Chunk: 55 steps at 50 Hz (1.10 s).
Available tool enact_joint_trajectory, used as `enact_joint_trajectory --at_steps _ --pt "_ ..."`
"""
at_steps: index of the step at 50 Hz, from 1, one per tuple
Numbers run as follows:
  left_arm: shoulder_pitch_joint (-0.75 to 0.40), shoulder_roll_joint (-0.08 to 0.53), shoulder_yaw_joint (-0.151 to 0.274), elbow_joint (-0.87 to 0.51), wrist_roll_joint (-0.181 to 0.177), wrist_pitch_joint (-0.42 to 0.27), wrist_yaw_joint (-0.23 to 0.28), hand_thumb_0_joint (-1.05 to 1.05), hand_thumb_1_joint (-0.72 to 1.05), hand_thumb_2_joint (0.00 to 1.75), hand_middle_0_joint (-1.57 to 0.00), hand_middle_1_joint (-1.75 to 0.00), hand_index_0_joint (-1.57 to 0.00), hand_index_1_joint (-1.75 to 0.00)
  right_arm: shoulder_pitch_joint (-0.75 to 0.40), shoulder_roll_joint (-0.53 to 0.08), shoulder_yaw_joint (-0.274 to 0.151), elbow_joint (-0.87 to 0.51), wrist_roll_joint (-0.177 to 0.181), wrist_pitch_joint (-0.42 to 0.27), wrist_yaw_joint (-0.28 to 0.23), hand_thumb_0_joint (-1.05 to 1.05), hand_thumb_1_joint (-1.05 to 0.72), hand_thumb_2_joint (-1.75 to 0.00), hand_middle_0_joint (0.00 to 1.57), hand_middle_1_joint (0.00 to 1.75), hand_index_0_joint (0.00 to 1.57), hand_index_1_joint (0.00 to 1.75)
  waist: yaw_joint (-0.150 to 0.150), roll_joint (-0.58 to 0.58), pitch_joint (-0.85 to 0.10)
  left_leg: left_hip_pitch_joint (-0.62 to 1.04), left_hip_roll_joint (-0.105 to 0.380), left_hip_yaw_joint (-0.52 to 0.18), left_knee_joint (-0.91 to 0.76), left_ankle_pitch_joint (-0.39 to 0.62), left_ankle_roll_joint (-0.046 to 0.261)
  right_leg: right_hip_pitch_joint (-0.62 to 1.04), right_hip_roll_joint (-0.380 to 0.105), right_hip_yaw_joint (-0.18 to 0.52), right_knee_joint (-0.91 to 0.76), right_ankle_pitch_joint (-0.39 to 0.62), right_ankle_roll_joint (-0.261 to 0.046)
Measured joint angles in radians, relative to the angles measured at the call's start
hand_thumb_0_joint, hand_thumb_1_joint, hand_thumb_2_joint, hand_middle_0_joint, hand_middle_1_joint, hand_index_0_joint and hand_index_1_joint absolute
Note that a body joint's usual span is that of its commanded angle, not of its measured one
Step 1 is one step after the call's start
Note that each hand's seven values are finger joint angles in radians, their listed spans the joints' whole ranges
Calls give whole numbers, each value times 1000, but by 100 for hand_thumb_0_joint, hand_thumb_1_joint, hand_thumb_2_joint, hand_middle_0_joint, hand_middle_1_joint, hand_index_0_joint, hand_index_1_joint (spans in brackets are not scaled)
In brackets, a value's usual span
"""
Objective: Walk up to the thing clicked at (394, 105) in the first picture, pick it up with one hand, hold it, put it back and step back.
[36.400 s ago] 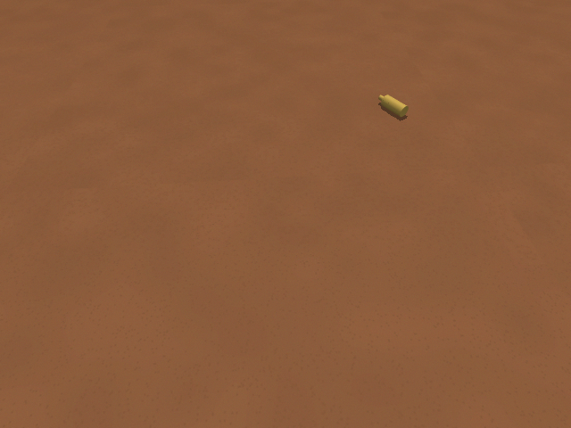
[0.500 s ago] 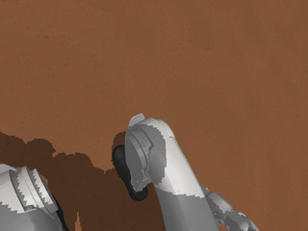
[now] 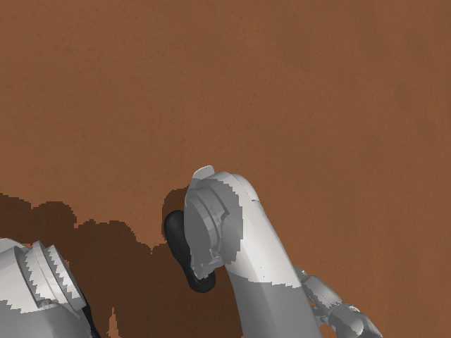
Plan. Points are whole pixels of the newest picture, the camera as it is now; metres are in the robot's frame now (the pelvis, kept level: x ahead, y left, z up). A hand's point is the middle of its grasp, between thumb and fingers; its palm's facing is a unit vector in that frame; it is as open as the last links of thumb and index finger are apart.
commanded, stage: open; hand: left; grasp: from above
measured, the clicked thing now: out of the picture +0.48 +0.42 -0.28
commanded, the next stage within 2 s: withdraw in 0.14 s
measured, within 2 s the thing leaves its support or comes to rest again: neither
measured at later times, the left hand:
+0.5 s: hand out of the picture +0.49 +0.41 -0.19, palm faces -0.34 -0.13 -0.93, open 14.3 cm
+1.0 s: hand out of the picture +0.47 +0.40 -0.10, palm faces -0.47 -0.16 -0.87, open 14.1 cm
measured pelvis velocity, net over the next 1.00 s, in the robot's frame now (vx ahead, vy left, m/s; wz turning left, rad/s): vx -0.01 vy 0.00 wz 0.08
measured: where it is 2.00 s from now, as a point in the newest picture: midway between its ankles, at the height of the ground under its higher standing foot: (144, 299)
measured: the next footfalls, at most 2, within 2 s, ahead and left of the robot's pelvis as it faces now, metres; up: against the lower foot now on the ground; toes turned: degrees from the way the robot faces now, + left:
none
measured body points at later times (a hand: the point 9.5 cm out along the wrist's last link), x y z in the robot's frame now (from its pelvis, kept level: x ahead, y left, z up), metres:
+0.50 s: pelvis +0.00 +0.00 +0.00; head +0.28 +0.15 +0.32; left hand +0.51 +0.41 -0.13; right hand +0.08 -0.25 -0.05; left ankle +0.06 +0.13 -0.28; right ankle +0.13 -0.12 -0.28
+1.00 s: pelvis -0.01 +0.00 +0.04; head +0.24 +0.14 +0.38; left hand +0.49 +0.41 -0.05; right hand +0.08 -0.27 -0.03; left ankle +0.06 +0.13 -0.28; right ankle +0.13 -0.12 -0.28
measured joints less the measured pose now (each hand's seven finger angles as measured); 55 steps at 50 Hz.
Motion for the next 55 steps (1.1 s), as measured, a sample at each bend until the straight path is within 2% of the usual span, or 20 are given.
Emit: enact_joint_trajectory --at_steps 13,16,21,24,29,35,39,43,45,48,55 --pt "4 0 -3 -4 -6 -6 -11 0 -55 102 -7 -101 -5 -102 2 1 6 -4 -2 3 -3 0 -90 -89 21 30 20 30 0 -2 5 6 1 1 -1 1 3 7 0 0 -3 2 2" --pt "7 0 7 -13 -4 -9 -13 0 -55 102 -7 -101 -5 -102 6 1 7 -7 -2 3 -4 0 -90 -89 21 30 20 30 0 -1 4 4 0 -1 -1 2 3 7 -1 -2 -4 2 -1" --pt "12 -15 22 -91 17 0 -30 0 -56 102 -8 -102 -6 -103 24 5 -4 -10 2 13 -2 0 -91 -90 21 30 20 30 11 4 -13 1 -2 2 -6 2 2 5 -4 0 -6 0 -3" --pt "21 -31 38 -159 14 19 -52 0 -56 102 -8 -103 -7 -103 41 7 -23 -16 10 22 3 0 -91 -90 21 30 20 30 20 23 -39 -4 -6 5 -13 4 0 1 -10 0 -9 -3 -11" --pt "56 -78 37 -285 -18 74 -139 0 -57 103 -8 -103 -7 -103 68 11 -82 -24 34 55 13 0 -92 -90 21 30 20 30 51 83 -105 -14 -11 22 -37 8 6 -5 -21 10 -23 -12 -16" --pt "69 -141 -32 -360 -102 139 -309 0 -56 103 -8 -103 -6 -103 73 15 -141 -37 76 114 4 0 -92 -90 21 30 20 30 97 141 -146 15 -11 68 -91 21 25 22 -35 41 -57 -17 -17" --pt "66 -171 -59 -416 -146 128 -420 0 -55 103 -8 -103 -7 -103 75 15 -157 -48 97 140 -18 0 -91 -90 21 30 20 30 121 149 -141 39 -12 89 -136 41 31 45 -42 54 -92 -5 -25" --pt "54 -189 -74 -446 -153 72 -474 0 -54 103 -9 -103 -7 -103 84 14 -161 -43 106 157 -42 0 -91 -90 21 30 20 30 125 138 -145 51 -15 98 -167 56 30 54 -48 59 -115 5 -30" --pt "47 -191 -74 -438 -142 40 -478 0 -54 103 -9 -103 -7 -103 88 15 -159 -37 106 166 -52 0 -91 -90 21 30 20 30 117 130 -150 52 -17 98 -172 59 29 55 -49 60 -118 7 -28" --pt "33 -184 -68 -399 -113 -1 -452 0 -54 103 -9 -102 -7 -103 91 15 -152 -30 100 179 -67 0 -91 -90 21 30 20 30 97 121 -155 46 -20 94 -168 63 26 51 -50 56 -115 10 -30" --pt "4 -158 -47 -276 -26 -29 -317 0 -54 103 -10 -102 -8 -103 96 14 -128 -27 82 199 -68 0 -91 -90 21 30 20 30 57 113 -141 11 -23 93 -141 79 28 18 -49 58 -88 22 -29"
